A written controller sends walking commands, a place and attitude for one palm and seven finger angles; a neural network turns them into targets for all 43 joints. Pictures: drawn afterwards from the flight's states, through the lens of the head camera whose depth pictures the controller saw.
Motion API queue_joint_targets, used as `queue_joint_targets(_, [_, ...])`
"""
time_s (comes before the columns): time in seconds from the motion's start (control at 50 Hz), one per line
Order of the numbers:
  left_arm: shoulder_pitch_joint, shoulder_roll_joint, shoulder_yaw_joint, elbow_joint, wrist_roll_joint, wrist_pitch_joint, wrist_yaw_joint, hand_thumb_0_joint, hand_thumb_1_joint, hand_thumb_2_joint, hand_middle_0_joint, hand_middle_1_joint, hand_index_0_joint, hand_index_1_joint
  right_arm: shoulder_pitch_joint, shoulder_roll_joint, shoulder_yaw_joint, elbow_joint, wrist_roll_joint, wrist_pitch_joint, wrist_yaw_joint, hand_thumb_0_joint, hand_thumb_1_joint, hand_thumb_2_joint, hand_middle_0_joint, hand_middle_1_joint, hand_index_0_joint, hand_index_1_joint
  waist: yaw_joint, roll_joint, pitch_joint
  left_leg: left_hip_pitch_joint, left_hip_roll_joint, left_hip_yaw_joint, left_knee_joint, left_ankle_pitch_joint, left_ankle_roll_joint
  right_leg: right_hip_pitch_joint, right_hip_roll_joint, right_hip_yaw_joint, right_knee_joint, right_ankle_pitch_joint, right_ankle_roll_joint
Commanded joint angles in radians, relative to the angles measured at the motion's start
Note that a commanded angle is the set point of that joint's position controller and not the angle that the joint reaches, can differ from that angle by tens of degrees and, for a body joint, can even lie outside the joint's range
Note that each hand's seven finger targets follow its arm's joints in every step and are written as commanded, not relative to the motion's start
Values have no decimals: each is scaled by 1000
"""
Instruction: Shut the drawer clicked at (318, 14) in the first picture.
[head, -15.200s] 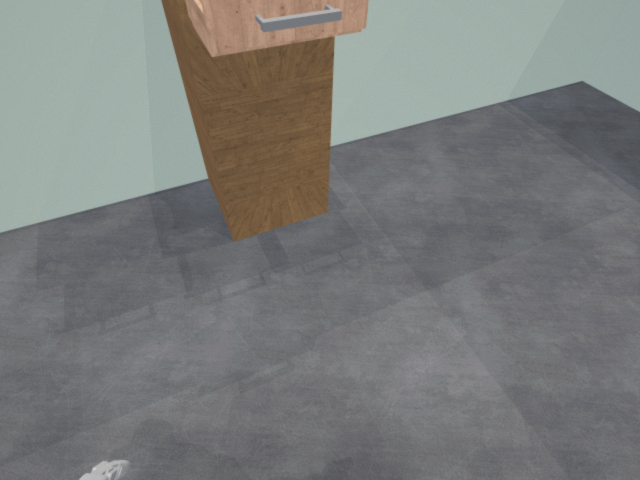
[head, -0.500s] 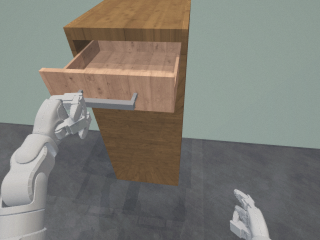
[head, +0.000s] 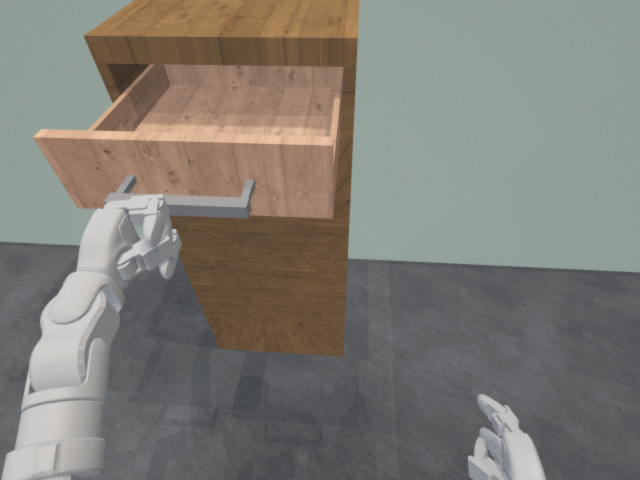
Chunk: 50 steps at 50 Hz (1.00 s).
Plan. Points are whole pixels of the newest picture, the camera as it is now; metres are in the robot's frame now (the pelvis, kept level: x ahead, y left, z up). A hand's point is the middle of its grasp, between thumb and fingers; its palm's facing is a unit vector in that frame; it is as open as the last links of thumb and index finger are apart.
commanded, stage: bring the fist close to the handle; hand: left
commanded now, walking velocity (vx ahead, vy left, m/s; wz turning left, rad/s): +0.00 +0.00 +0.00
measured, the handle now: (183, 195) +0.42 +0.22 +0.15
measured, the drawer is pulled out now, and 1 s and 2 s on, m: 0.22 0.22 0.09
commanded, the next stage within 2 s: push the drawer shut in 0.44 s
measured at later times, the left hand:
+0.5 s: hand (171, 248) +0.32 +0.20 +0.15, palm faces +0.02 -1.00 -0.03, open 3.3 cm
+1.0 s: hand (178, 232) +0.35 +0.20 +0.16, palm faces +0.03 -1.00 -0.03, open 2.9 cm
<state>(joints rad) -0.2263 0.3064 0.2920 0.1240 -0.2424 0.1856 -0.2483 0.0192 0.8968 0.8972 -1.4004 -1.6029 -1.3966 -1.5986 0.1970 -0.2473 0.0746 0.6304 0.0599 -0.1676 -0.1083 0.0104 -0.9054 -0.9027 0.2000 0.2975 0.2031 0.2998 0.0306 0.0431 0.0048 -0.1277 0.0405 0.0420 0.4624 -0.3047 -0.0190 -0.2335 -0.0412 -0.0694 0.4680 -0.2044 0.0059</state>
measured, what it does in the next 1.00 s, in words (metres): stands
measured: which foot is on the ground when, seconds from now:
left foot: down 0.00-1.00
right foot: down 0.00-1.00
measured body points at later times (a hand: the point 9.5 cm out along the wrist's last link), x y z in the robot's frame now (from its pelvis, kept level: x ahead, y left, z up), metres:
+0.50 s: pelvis +0.00 +0.01 +0.00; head +0.00 -0.01 +0.45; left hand +0.32 +0.26 +0.16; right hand +0.19 -0.22 -0.08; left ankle -0.04 +0.13 -0.74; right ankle +0.03 -0.12 -0.74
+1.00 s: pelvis -0.02 +0.00 +0.00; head -0.01 -0.02 +0.45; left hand +0.34 +0.26 +0.16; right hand +0.16 -0.23 -0.09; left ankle -0.04 +0.13 -0.74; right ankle +0.03 -0.12 -0.74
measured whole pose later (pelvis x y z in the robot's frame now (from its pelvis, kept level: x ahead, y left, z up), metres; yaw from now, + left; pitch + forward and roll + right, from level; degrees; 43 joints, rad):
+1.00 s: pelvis -0.02 +0.00 +0.00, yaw +2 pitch -1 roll +0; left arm -0.42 0.32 0.24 0.38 -0.22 0.09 -0.25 -0.02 0.79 0.92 -1.40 -1.60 -1.40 -1.60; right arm 0.21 -0.26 0.07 0.66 0.06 -0.13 -0.13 0.01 -0.91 -0.90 0.20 0.30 0.20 0.30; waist 0.03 0.04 0.01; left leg -0.19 0.03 0.01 0.49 -0.29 -0.02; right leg -0.27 -0.05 -0.09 0.48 -0.19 0.00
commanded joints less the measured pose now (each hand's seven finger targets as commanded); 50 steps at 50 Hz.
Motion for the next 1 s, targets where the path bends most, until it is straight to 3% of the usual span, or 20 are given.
queue_joint_targets(0.0, [-300,216,92,-154,-20,-113,-5,0,900,900,-1400,-1600,-1400,-1600,-97,-120,-56,-153,-3,-53,-2,0,-900,-900,200,300,200,300,3,-46,-221,-43,-42,-5,-45,272,30,143,36,4,-23,247,-18])
queue_joint_targets(0.1, [-356,240,97,-227,-15,-165,-8,0,900,900,-1400,-1600,-1400,-1600,-97,-117,-57,-171,-8,-62,-3,0,-900,-900,200,300,200,300,7,25,-290,-14,-43,-10,-42,307,28,172,33,9,-9,277,-25])
queue_joint_targets(0.18, [-282,209,87,-181,-30,-164,-22,0,900,900,-1400,-1600,-1400,-1600,-88,-120,-58,-162,-7,-67,2,0,-900,-900,200,300,200,300,9,-13,-260,-27,-41,-10,-42,318,25,164,38,0,-9,296,-25])
queue_joint_targets(0.22, [-306,186,60,-199,-29,-155,-25,0,900,900,-1400,-1600,-1400,-1600,-94,-119,-59,-164,-4,-67,2,0,-900,-900,200,300,200,300,5,8,-241,-30,-41,-13,-51,295,24,147,36,-1,-13,270,-25])
queue_joint_targets(0.28, [-256,212,96,-184,-35,-141,-24,0,900,900,-1400,-1600,-1400,-1600,-95,-123,-61,-164,-6,-65,4,0,-900,-900,200,300,200,300,12,-43,-242,-38,-40,-12,-48,291,28,155,39,0,-16,265,-24])
queue_joint_targets(0.3, [-264,225,104,-210,-31,-139,-22,0,900,900,-1400,-1600,-1400,-1600,-98,-123,-60,-168,-5,-62,3,0,-900,-900,200,300,200,300,17,-4,-255,-39,-40,-12,-49,301,26,163,35,0,-10,273,-26])
queue_joint_targets(0.34, [-316,164,38,-241,-27,-135,-20,0,900,900,-1400,-1600,-1400,-1600,-104,-113,-56,-171,-3,-64,4,0,-900,-900,200,300,200,300,1,21,-239,-23,-40,-18,-51,297,21,135,38,-7,-11,257,-26])
queue_joint_targets(0.38, [-348,151,15,-221,-23,-135,-10,0,900,900,-1400,-1600,-1400,-1600,-103,-116,-55,-162,-3,-65,1,0,-900,-900,200,300,200,300,-15,-20,-209,-25,-38,-22,-49,260,26,106,43,-6,-23,214,-23])
queue_joint_targets(0.44, [-349,140,6,-215,-14,-131,3,0,900,900,-1400,-1600,-1400,-1600,-105,-110,-52,-161,-4,-66,-3,0,-900,-900,200,300,200,300,-5,10,-222,-20,-41,-25,-54,245,22,106,38,-7,-21,193,-25])
queue_joint_targets(0.5, [-359,178,35,-209,-1,-129,22,0,900,900,-1400,-1600,-1400,-1600,-103,-112,-52,-156,-8,-59,-4,0,-900,-900,200,300,200,300,1,-20,-243,-28,-41,-28,-56,251,25,129,38,-4,-20,199,-25])
queue_joint_targets(0.54, [-356,150,16,-204,-1,-121,25,0,900,900,-1400,-1600,-1400,-1600,-112,-107,-48,-159,-8,-53,-2,0,-900,-900,200,300,200,300,4,-6,-245,-25,-43,-23,-53,264,23,132,35,-3,-16,223,-26])
queue_joint_targets(0.58, [-393,181,39,-163,2,-118,36,0,900,900,-1400,-1600,-1400,-1600,-108,-111,-48,-147,-11,-42,-5,0,-900,-900,200,300,200,300,-3,-52,-229,-39,-41,-25,-54,250,26,128,38,-2,-24,208,-24])
queue_joint_targets(0.6, [-422,197,47,-169,7,-119,38,0,900,900,-1400,-1600,-1400,-1600,-110,-112,-49,-149,-9,-38,-6,0,-900,-900,200,300,200,300,-5,-35,-241,-39,-41,-23,-54,252,26,135,35,2,-24,214,-24])
queue_joint_targets(0.66, [-435,152,11,-166,10,-124,38,0,900,900,-1400,-1600,-1400,-1600,-109,-104,-49,-155,-9,-35,-4,0,-900,-900,200,300,200,300,-3,2,-270,-18,-44,-18,-49,288,22,146,33,0,-13,254,-27])
queue_joint_targets(0.74, [-452,171,24,-97,8,-126,30,0,900,900,-1400,-1600,-1400,-1600,-101,-112,-52,-149,-7,-26,-4,0,-900,-900,200,300,200,300,-6,-35,-250,-40,-43,-17,-51,257,26,139,33,5,-21,239,-25])
queue_joint_targets(0.78, [-494,179,21,-62,8,-125,30,0,900,900,-1400,-1600,-1400,-1600,-99,-116,-51,-141,-5,-21,-8,0,-900,-900,200,300,200,300,-23,-57,-227,-52,-43,-16,-48,228,31,117,34,8,-32,205,-21])
queue_joint_targets(0.82, [-548,205,36,-53,10,-131,32,0,900,900,-1400,-1600,-1400,-1600,-98,-117,-52,-140,-5,-19,-13,0,-900,-900,200,300,200,300,-25,-33,-237,-49,-45,-18,-50,201,32,111,30,14,-38,174,-21])
queue_joint_targets(0.88, [-634,191,-2,15,14,-142,33,0,900,900,-1400,-1600,-1400,-1600,-86,-123,-50,-123,-1,-17,-19,0,-900,-900,200,300,200,300,-54,-50,-206,-62,-44,-25,-51,154,35,71,32,14,-52,109,-19])
queue_joint_targets(0.96, [-772,195,-31,94,23,-171,32,0,900,900,-1400,-1600,-1400,-1600,-70,-127,-51,-105,2,-22,-25,0,-900,-900,200,300,200,300,-73,-8,-209,-66,-48,-35,-51,90,35,30,29,20,-64,28,-20])
queue_joint_targets(0.98, [-796,186,-50,121,23,-180,33,0,900,900,-1400,-1600,-1400,-1600,-66,-129,-51,-100,4,-26,-26,0,-900,-900,200,300,200,300,-85,-29,-212,-69,-46,-35,-48,71,38,20,28,24,-67,7,-17])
